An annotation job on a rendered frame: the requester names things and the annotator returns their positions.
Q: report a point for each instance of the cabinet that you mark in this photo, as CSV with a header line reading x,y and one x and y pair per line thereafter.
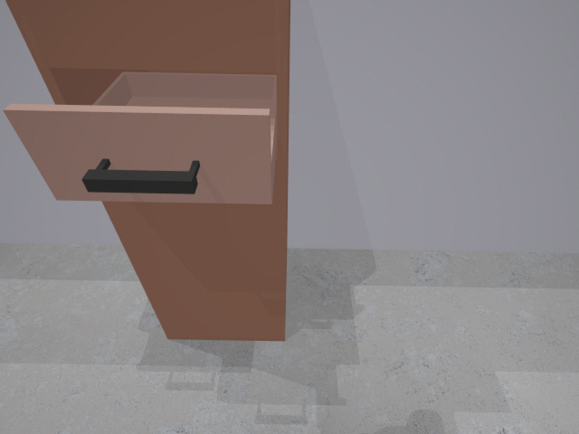
x,y
211,271

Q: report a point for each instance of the handle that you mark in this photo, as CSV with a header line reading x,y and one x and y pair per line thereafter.
x,y
102,180

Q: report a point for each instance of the drawer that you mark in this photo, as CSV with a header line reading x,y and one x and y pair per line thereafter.
x,y
160,121

